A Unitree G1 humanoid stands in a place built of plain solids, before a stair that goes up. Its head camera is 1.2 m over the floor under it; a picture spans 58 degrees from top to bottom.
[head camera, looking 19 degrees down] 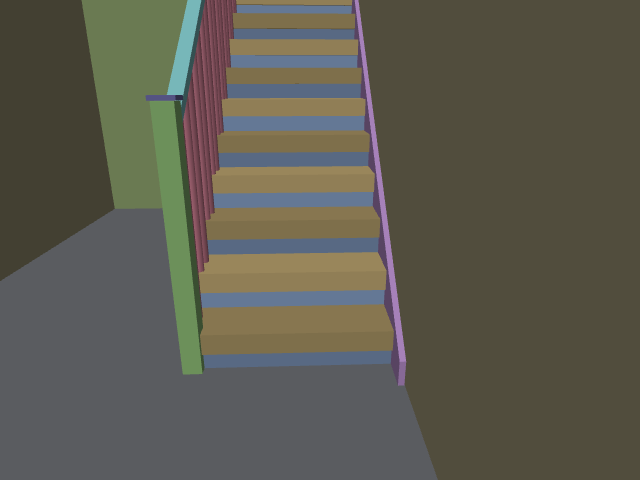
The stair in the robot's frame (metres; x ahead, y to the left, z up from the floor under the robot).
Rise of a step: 0.19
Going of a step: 0.23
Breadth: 0.95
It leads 2 degrees to the left of straight ahead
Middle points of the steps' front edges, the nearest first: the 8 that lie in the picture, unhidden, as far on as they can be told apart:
1.68 0.10 0.19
1.91 0.15 0.38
2.13 0.16 0.57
2.36 0.17 0.76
2.59 0.18 0.96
2.82 0.19 1.15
3.05 0.20 1.34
3.28 0.21 1.54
